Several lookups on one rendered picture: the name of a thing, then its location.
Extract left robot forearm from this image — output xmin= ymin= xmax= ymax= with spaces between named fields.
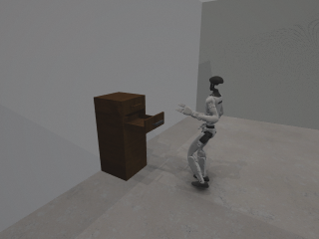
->
xmin=191 ymin=111 xmax=218 ymax=122

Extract right robot upper arm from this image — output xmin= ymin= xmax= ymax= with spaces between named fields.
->
xmin=219 ymin=95 xmax=224 ymax=116

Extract right robot shin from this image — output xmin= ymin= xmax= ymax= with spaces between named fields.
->
xmin=196 ymin=152 xmax=206 ymax=177

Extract left robot hand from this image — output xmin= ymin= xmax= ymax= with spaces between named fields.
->
xmin=175 ymin=103 xmax=193 ymax=116

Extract drawer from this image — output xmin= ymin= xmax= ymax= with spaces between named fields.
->
xmin=124 ymin=112 xmax=164 ymax=134

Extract left robot shin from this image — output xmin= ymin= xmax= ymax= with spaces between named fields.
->
xmin=186 ymin=156 xmax=204 ymax=184

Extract cabinet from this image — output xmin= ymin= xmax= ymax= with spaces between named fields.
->
xmin=94 ymin=92 xmax=147 ymax=181

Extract handle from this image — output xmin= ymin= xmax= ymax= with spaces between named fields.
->
xmin=152 ymin=119 xmax=163 ymax=126
xmin=133 ymin=104 xmax=143 ymax=109

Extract right robot hand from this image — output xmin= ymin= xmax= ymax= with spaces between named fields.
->
xmin=198 ymin=121 xmax=207 ymax=132

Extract robot shin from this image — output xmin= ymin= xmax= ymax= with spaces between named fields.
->
xmin=196 ymin=152 xmax=206 ymax=177
xmin=186 ymin=156 xmax=204 ymax=184

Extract left robot upper arm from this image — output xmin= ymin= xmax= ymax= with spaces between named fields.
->
xmin=205 ymin=97 xmax=219 ymax=123

